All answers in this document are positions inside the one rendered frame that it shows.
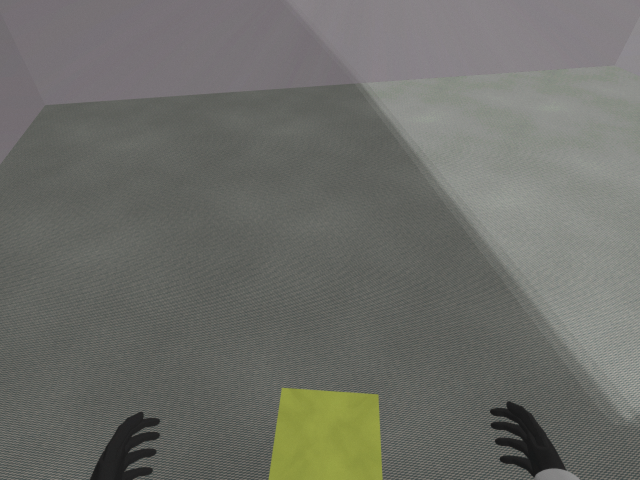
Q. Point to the carton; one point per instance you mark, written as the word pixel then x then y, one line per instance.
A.
pixel 327 435

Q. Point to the right robot hand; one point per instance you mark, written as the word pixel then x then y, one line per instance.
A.
pixel 540 452

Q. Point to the left robot hand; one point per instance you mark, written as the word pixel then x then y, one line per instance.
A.
pixel 115 458

